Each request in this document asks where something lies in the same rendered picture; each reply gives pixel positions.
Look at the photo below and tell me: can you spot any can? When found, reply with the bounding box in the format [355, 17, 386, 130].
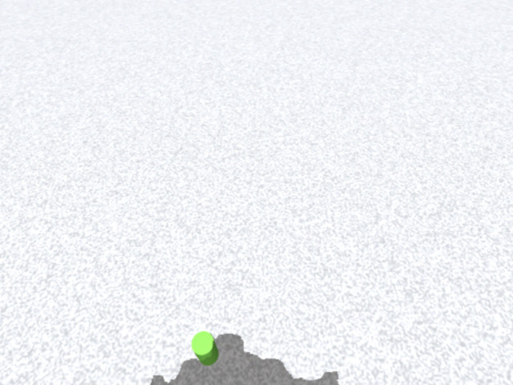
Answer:
[192, 331, 219, 366]

